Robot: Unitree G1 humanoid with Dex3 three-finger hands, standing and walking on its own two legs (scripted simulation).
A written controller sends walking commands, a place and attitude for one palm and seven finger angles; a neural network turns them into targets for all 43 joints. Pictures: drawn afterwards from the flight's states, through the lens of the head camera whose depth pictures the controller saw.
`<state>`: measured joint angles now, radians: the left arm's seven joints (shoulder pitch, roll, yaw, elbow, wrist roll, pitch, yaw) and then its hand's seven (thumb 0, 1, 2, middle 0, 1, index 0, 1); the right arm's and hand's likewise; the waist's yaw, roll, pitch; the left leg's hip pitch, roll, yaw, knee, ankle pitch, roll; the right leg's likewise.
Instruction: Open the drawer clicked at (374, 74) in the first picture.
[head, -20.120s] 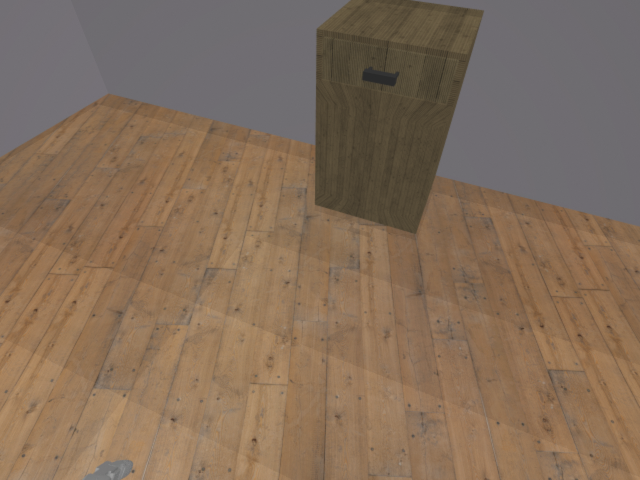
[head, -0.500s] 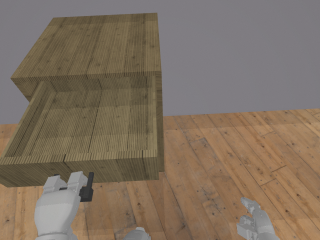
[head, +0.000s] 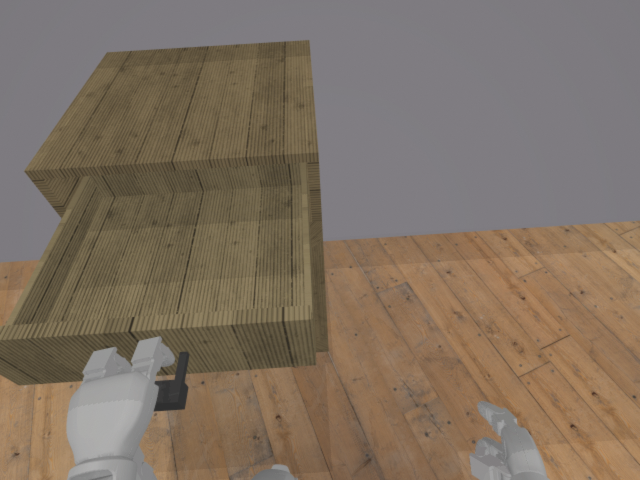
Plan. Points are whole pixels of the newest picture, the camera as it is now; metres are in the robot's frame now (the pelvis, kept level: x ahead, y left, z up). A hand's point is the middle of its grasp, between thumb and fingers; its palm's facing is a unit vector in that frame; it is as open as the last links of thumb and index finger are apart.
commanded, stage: lift the hand off the handle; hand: left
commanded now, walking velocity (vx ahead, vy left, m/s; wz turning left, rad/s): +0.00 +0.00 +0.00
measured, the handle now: (145, 379) +0.24 +0.26 -0.02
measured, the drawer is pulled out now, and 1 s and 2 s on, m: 0.30 0.30 0.30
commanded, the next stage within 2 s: draw the hand back to the body in 2.00 s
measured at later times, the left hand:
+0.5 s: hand (129, 405) +0.20 +0.24 +0.02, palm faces +0.02 -0.11 -0.99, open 13.7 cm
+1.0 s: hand (113, 389) +0.20 +0.25 +0.06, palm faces +0.05 -0.10 -0.99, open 13.6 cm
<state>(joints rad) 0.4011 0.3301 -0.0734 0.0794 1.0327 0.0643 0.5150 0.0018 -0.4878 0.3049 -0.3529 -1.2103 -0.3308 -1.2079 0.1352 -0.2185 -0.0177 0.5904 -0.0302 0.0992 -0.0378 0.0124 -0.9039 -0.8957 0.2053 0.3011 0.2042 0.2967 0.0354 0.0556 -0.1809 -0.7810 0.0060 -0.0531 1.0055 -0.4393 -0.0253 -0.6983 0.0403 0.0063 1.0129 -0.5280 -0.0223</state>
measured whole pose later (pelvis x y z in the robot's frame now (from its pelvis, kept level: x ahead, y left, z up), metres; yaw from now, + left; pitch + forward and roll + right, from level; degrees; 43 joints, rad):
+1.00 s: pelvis +0.02 +0.00 +0.03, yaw +0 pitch +8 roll +0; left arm 0.51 0.38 -0.04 -0.17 0.98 0.07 0.37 0.00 -0.49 0.30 -0.32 -1.20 -0.35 -1.22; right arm 0.14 -0.23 -0.02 0.55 -0.02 0.10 0.00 0.01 -0.90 -0.90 0.20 0.30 0.20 0.30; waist 0.07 0.07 -0.14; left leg -0.56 0.00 -0.05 0.83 -0.40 -0.02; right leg -0.48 0.03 0.01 0.83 -0.48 -0.02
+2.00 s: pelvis +0.03 +0.02 +0.05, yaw +0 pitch +4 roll -1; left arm 0.55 0.42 -0.04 -0.42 0.90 0.11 0.19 0.00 -0.49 0.30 -0.32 -1.20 -0.32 -1.20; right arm 0.14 -0.23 0.01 0.51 0.01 0.11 0.03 0.01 -0.91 -0.90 0.20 0.30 0.20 0.30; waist 0.09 0.10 -0.11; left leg -0.41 -0.01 -0.03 0.68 -0.34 0.01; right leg -0.31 0.01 0.03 0.64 -0.40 0.01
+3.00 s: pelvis +0.05 +0.01 +0.06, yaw +1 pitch -2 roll +0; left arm 0.56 0.31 0.18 -0.52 -0.02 -0.05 0.14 -0.01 -0.25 0.41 -0.30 -1.04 -0.30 -1.05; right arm 0.22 -0.18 0.05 0.59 0.00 -0.13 -0.08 0.01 -0.90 -0.90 0.20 0.30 0.20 0.30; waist 0.04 0.03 -0.03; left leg -0.20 -0.01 -0.06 0.53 -0.30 -0.01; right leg -0.09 0.01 0.00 0.48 -0.36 0.00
